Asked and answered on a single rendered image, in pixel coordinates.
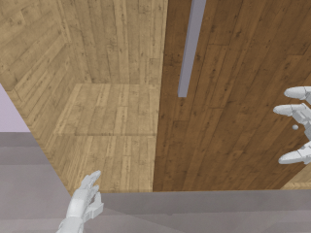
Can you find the wardrobe door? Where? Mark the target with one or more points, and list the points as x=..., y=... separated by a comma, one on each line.
x=224, y=135
x=304, y=176

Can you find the right robot hand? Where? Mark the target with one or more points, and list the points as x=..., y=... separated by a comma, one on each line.
x=302, y=114

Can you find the handle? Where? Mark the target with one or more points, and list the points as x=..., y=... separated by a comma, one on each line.
x=196, y=16

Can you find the robot left forearm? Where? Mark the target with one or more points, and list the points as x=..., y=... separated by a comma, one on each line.
x=71, y=224

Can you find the left robot hand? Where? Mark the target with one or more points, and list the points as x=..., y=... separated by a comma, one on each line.
x=79, y=205

